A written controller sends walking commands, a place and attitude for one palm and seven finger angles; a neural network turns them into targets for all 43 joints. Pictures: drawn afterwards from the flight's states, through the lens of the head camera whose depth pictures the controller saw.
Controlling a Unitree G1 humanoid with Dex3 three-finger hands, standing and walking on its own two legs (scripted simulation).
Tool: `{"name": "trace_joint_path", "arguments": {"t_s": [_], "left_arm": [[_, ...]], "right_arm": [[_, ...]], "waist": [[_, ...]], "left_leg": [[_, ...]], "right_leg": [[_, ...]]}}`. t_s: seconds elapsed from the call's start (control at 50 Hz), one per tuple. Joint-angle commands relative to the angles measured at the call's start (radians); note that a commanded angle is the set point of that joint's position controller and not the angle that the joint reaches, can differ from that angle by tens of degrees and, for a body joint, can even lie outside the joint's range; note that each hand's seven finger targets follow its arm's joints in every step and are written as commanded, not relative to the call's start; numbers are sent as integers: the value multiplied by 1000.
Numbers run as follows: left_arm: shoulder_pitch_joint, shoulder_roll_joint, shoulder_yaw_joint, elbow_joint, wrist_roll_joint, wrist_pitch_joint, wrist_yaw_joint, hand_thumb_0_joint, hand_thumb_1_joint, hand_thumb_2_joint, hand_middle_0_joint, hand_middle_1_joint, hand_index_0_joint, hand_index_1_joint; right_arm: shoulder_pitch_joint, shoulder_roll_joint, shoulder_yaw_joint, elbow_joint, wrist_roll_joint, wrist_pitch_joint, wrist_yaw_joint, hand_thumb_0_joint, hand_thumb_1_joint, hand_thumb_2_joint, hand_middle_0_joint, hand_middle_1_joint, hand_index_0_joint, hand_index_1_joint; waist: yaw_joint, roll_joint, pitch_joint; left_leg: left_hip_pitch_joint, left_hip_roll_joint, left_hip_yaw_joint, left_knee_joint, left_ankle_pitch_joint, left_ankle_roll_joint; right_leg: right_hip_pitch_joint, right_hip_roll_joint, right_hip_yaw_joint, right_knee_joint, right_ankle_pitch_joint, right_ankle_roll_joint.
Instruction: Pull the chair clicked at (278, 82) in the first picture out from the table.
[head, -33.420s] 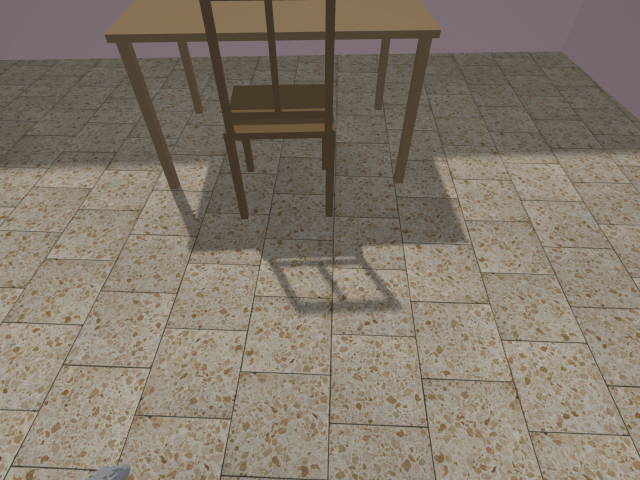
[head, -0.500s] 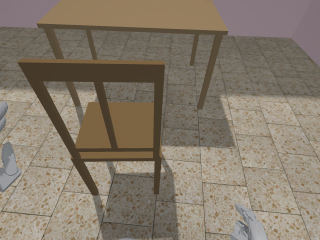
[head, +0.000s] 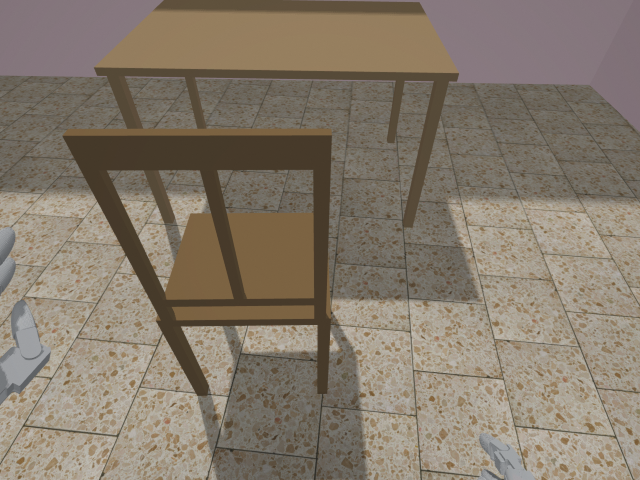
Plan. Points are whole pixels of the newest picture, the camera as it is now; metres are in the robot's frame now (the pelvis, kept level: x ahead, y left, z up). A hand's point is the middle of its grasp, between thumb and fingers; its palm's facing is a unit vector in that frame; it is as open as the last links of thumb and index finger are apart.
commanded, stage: let the arm hang, fingers relaxed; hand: left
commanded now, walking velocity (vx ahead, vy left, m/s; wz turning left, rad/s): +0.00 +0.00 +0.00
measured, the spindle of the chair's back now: (226, 242) +0.54 +0.21 -0.07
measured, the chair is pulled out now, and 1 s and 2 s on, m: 0.56 0.56 0.56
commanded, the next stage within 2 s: look to check the result in 1.20 s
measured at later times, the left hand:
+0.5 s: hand out of the picture +0.03 +0.18 -0.17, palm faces +0.08 -0.98 -0.20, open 6.8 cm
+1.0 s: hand out of the picture -0.03 +0.14 -0.17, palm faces +0.07 -0.98 -0.16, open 7.4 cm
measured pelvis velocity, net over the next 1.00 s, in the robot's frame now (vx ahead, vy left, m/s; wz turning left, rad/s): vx -0.01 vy -0.01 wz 0.03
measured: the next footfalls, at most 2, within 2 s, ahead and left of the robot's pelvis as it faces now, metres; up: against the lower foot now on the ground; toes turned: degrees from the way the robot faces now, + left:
none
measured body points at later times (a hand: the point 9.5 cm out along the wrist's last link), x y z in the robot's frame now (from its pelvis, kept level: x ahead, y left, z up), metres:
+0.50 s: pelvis +0.00 +0.00 +0.00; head +0.02 +0.01 +0.45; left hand +0.02 +0.23 -0.15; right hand +0.03 -0.24 -0.15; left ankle +0.01 +0.11 -0.74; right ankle +0.01 -0.12 -0.74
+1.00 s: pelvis -0.01 -0.01 +0.00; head -0.01 -0.02 +0.45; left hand -0.04 +0.19 -0.16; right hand -0.04 -0.21 -0.17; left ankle +0.01 +0.11 -0.74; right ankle +0.01 -0.12 -0.74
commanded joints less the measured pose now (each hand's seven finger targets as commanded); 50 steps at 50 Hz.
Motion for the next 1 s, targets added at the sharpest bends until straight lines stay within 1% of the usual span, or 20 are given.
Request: {"name": "trace_joint_path", "arguments": {"t_s": [0.0, 0.06, 0.08, 0.1, 0.12, 0.14, 0.16, 0.2, 0.24, 0.26, 0.3, 0.36, 0.4, 0.44, 0.46, 0.64, 0.78, 0.84, 0.94, 0.98], "left_arm": [[-89, 207, 114, -222, 1, -57, 23, 0, 900, 900, -200, -300, -200, -300], [-69, 226, 132, -261, -5, -59, 25, 0, 900, 900, -200, -300, -200, -300], [-99, -34, -288, 537, 104, 111, -116, 0, 900, 900, -200, -300, -200, -300], [-70, -106, -279, 574, 74, 179, -138, 0, 900, 900, -200, -300, -200, -300], [-98, -120, -303, 607, 67, 194, -142, 0, 900, 900, -200, -300, -200, -300], [-137, -108, -309, 655, 69, 195, -142, 0, 900, 900, -200, -300, -200, -300], [-175, -100, -316, 705, 72, 197, -141, 0, 900, 900, -200, -300, -200, -300], [-227, -73, -325, 819, 71, 197, -136, 0, 900, 900, -200, -300, -200, -300], [-254, -59, -337, 939, 66, 202, -133, 0, 900, 900, -200, -300, -200, -300], [-265, -52, -347, 996, 62, 207, -131, 0, 900, 900, -200, -300, -200, -300], [-255, -45, -358, 1109, 58, 204, -128, 0, 900, 900, -200, -300, -200, -300], [-235, -66, -361, 1228, 57, 201, -125, 0, 900, 900, -200, -300, -200, -300], [-220, -85, -357, 1265, 54, 202, -122, 0, 900, 900, -200, -300, -200, -300], [-227, -87, -364, 1303, 52, 202, -125, 0, 900, 900, -200, -300, -200, -300], [-231, -89, -369, 1320, 50, 203, -126, 0, 900, 900, -200, -300, -200, -300], [-184, -101, -388, 1435, 44, 201, -126, 0, 900, 900, -200, -300, -200, -300], [-153, -122, -392, 1473, 44, 202, -119, 0, 900, 900, -200, -300, -200, -300], [-146, -135, -391, 1478, 45, 199, -117, 0, 900, 900, -200, -300, -200, -300], [-144, -157, -387, 1480, 45, 200, -114, 0, 900, 900, -200, -300, -200, -300], [-140, -164, -385, 1479, 48, 201, -113, 0, 900, 900, -200, -300, -200, -300]], "right_arm": [[-135, -123, -44, -177, -1, -48, -12, 0, -900, -900, 200, 300, 200, 300], [-140, -121, -49, -186, 3, -42, -12, 0, -900, -900, 200, 300, 200, 300], [-109, -204, -74, 47, -21, -38, 80, 0, -900, -900, 200, 300, 200, 300], [-26, -121, -59, 52, -18, 26, 73, 0, -900, -900, 200, 300, 200, 300], [-35, -112, -47, 42, -27, 48, 68, 0, -900, -900, 200, 300, 200, 300], [-47, -114, -39, 30, -35, 64, 67, 0, -900, -900, 200, 300, 200, 300], [-42, -108, -36, 27, -40, 76, 65, 0, -900, -900, 200, 300, 200, 300], [-36, -132, -38, 39, -43, 96, 60, 0, -900, -900, 200, 300, 200, 300], [-40, -139, -31, 75, -42, 110, 54, 0, -900, -900, 200, 300, 200, 300], [-48, -140, -27, 94, -41, 114, 52, 0, -900, -900, 200, 300, 200, 300], [-45, -130, -16, 143, -37, 118, 48, 0, -900, -900, 200, 300, 200, 300], [-8, -99, -11, 204, -35, 125, 38, 0, -900, -900, 200, 300, 200, 300], [23, -77, -15, 231, -38, 129, 36, 0, -900, -900, 200, 300, 200, 300], [56, -66, -18, 252, -37, 134, 36, 0, -900, -900, 200, 300, 200, 300], [66, -70, -20, 258, -35, 139, 34, 0, -900, -900, 200, 300, 200, 300], [164, -59, -11, 341, -31, 137, 31, 0, -900, -900, 200, 300, 200, 300], [201, -24, -6, 379, -33, 139, 29, 0, -900, -900, 200, 300, 200, 300], [208, -9, -5, 387, -31, 138, 28, 0, -900, -900, 200, 300, 200, 300], [211, 10, -5, 394, -33, 136, 24, 0, -900, -900, 200, 300, 200, 300], [214, 14, -8, 391, -33, 136, 23, 0, -900, -900, 200, 300, 200, 300]], "waist": [[-5, 13, -15], [-2, 21, -47], [-43, -11, 11], [-16, -11, -80], [-7, -15, -85], [2, -50, -68], [2, -136, -61], [3, -199, -88], [6, -157, -91], [10, -74, -59], [16, 19, -47], [12, 64, -2], [12, 140, -16], [8, 82, 15], [8, 23, 46], [6, -54, 77], [5, -34, 131], [7, -69, 132], [5, -6, 146], [7, -13, 157]], "left_leg": [[-27, 72, -96, -142, -21, 37], [-6, 79, -94, -142, 79, 32], [-72, 73, -98, 26, 358, 31], [-16, 66, -75, 9, 422, 25], [-37, 89, -113, -9, 330, 35], [-72, 90, -142, -25, 304, 47], [-69, 82, -148, -19, 322, 51], [-36, 58, -143, 0, 365, 46], [14, 55, -136, -25, 379, 40], [12, 58, -139, -46, 383, 40], [20, 60, -128, -65, 355, 38], [22, 59, -121, -86, 243, 38], [10, 58, -123, -97, 177, 39], [-22, 59, -126, -115, 85, 39], [-31, 63, -135, -126, 51, 44], [-37, 54, -117, -128, 0, 46], [-54, 50, -109, -131, -34, 48], [-55, 45, -100, -118, -19, 46], [-65, 51, -109, -133, -38, 46], [-83, 56, -116, -145, -53, 49]], "right_leg": [[38, -95, 140, -116, 13, -13], [93, -99, 127, -95, 128, -13], [-64, -123, 39, 113, 357, -20], [-43, -116, 61, 88, 314, -25], [-57, -113, 51, 81, 182, -23], [-43, -106, 50, 82, 153, -19], [-26, -105, 55, 76, 178, -28], [18, -131, 78, 71, 262, -53], [31, -131, 81, 56, 267, -53], [28, -119, 74, 49, 238, -47], [49, -114, 83, 18, 194, -38], [43, -111, 79, -34, 140, -43], [60, -110, 72, -45, 105, -45], [53, -110, 67, -62, 51, -48], [36, -104, 60, -72, 29, -49], [-1, -116, 82, -94, -63, -57], [-55, -112, 90, -97, -111, -61], [-58, -117, 93, -100, -114, -63], [-69, -106, 89, -85, -103, -63], [-63, -101, 81, -81, -91, -61]]}}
